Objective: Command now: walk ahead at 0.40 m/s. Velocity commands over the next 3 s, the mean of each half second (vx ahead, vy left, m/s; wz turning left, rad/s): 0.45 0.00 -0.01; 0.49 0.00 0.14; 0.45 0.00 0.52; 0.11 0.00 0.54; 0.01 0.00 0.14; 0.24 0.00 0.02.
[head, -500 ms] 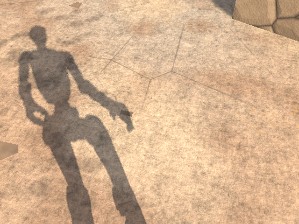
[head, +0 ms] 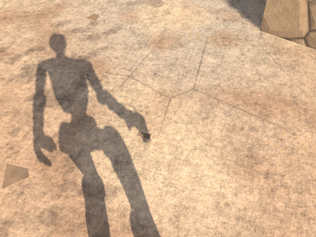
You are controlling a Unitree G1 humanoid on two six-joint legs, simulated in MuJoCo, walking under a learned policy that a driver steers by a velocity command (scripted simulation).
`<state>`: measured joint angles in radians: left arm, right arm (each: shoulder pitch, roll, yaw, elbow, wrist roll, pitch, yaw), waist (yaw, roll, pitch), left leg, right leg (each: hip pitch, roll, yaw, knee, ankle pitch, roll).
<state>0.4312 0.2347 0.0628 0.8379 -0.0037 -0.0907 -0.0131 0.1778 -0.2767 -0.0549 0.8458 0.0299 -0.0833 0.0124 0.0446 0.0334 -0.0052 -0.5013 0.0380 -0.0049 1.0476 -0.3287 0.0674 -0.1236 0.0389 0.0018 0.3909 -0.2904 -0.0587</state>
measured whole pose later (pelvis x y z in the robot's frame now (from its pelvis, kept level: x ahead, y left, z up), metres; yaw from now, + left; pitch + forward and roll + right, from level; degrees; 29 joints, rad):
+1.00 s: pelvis +0.54 +0.02 -0.01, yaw +6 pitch +2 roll +0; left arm 0.14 0.25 0.04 0.75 0.01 -0.11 -0.02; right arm 0.35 -0.30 -0.05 0.89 0.03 -0.06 0.00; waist -0.02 0.03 0.03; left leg -0.39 0.02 -0.06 1.16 -0.40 0.03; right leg -0.36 -0.01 -0.09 0.48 -0.16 -0.03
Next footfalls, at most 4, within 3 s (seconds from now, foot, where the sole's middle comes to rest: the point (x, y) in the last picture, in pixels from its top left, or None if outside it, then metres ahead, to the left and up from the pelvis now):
0.30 left None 0.34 0.16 -0.78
0.86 right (197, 206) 0.65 -0.07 -0.78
1.40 left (131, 163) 0.87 0.24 -0.78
1.92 right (157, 134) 1.06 0.12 -0.78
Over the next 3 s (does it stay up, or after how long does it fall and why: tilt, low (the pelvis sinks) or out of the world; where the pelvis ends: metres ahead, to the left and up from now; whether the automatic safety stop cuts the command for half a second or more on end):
stays up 1.02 0.23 0.00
